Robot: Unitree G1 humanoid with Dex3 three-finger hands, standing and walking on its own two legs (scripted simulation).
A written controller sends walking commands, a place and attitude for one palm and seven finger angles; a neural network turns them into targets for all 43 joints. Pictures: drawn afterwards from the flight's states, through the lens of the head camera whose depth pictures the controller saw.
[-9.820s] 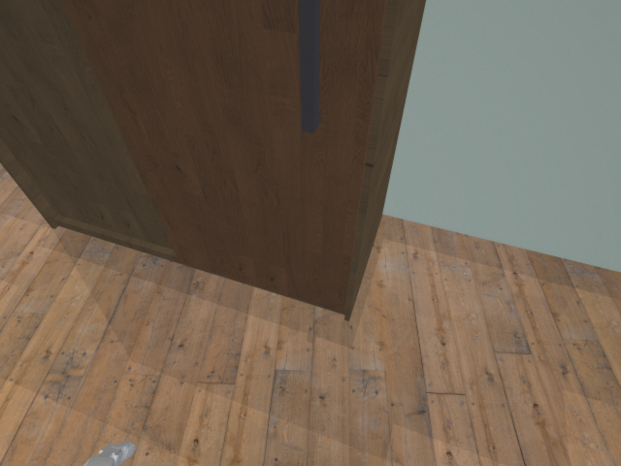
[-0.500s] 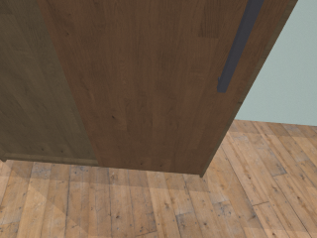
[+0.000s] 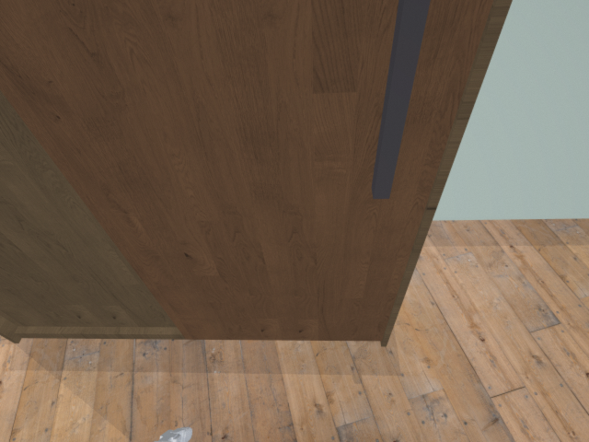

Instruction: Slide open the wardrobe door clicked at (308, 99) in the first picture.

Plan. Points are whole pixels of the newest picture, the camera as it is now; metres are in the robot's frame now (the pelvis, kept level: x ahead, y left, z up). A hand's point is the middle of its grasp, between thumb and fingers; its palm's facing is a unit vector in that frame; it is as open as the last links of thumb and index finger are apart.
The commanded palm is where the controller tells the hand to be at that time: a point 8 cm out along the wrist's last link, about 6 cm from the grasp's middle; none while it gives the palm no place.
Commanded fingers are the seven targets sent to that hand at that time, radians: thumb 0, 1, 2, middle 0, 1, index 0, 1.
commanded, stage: come to a stop and stand still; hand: right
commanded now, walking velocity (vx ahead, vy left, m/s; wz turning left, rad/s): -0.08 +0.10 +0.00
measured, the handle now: (393, 96) +0.51 -0.13 +0.21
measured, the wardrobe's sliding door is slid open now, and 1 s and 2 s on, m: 0.00 0.00 0.00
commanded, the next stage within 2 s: look again from close up in 1.24 s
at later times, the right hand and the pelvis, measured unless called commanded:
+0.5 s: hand out of the picture -0.04 -0.11 -0.16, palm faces +0.03 +0.98 -0.20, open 7.4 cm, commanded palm none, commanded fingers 0.00 -0.90 -0.90 0.20 0.30 0.20 0.30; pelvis -0.03 +0.06 +0.01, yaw +1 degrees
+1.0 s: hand out of the picture +0.00 -0.21 -0.18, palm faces +0.02 +0.97 -0.23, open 7.4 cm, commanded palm none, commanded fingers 0.00 -0.90 -0.90 0.20 0.30 0.20 0.30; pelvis -0.03 -0.01 -0.01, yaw +1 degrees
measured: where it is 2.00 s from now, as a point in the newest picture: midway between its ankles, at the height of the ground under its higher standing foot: outside the picture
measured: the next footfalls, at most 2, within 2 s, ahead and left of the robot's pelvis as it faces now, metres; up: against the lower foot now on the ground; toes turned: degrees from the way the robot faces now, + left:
left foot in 0.32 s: -0.01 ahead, +0.17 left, +0.00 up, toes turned +5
right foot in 0.70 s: -0.02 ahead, -0.09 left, +0.00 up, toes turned -3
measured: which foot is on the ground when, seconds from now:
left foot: up 0.00-0.30, down 0.32-1.00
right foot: down 0.00-0.32, up 0.34-0.68, down 0.70-1.00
